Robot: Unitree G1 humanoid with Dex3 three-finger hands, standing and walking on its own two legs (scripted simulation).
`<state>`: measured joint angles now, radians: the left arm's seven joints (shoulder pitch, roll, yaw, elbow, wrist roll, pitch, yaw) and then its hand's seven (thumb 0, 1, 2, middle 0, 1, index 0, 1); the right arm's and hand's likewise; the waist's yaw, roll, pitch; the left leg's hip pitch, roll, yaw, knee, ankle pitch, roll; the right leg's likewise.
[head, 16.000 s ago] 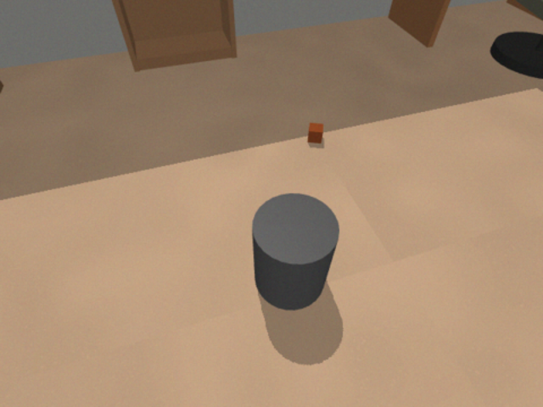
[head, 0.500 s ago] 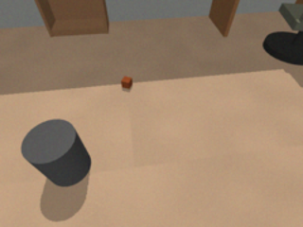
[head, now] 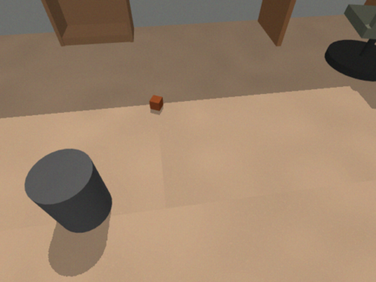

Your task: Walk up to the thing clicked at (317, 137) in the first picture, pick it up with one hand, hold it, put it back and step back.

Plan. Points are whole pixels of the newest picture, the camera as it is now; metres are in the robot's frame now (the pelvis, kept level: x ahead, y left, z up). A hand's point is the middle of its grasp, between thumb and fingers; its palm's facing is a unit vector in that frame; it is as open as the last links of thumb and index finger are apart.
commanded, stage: walk up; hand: left
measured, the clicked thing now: (156, 102) +1.45 +0.25 -0.74
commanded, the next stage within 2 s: none
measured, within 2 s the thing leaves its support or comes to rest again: neither
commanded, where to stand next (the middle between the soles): +1.07 +0.02 m, yaw +1 degrees
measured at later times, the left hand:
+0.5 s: hand (50, 271) +0.17 +0.35 -0.16, palm faces -0.01 -0.94 -0.33, open 7.3 cm
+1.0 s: hand (96, 173) +0.43 +0.29 -0.13, palm faces +0.00 -0.93 -0.37, open 7.3 cm
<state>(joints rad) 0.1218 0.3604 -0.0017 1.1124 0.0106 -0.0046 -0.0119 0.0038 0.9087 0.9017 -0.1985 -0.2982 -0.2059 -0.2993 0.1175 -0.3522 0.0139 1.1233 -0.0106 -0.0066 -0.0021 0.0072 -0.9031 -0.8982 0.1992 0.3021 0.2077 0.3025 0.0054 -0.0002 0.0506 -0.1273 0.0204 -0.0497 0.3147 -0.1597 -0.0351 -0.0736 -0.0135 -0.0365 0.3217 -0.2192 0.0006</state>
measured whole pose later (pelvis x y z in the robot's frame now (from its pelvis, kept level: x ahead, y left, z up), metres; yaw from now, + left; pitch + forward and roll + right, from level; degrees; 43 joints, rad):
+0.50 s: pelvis +0.13 +0.06 -0.01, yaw +1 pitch -3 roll +1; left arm 0.28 0.46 0.07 0.98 0.02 -0.02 -0.09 0.01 0.91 0.90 -0.20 -0.30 -0.20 -0.30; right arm 0.28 -0.38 -0.07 0.95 -0.02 -0.08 0.05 0.01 -0.90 -0.90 0.20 0.30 0.21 0.30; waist 0.00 -0.08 0.05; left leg -0.15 0.01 0.10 0.44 -0.23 0.03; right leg -0.46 -0.05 0.06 0.96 -0.30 -0.01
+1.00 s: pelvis +0.37 +0.02 -0.01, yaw +1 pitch -2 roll -1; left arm 0.29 0.39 0.05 0.86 0.01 -0.07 -0.08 0.00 0.91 0.90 -0.20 -0.30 -0.21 -0.30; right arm 0.27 -0.43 -0.07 0.89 -0.02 -0.05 0.07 0.01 -0.90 -0.90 0.20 0.30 0.21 0.30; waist 0.02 0.05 0.06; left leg -0.49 0.10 0.02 0.84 -0.28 0.00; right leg -0.16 -0.01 -0.09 0.47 -0.27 -0.04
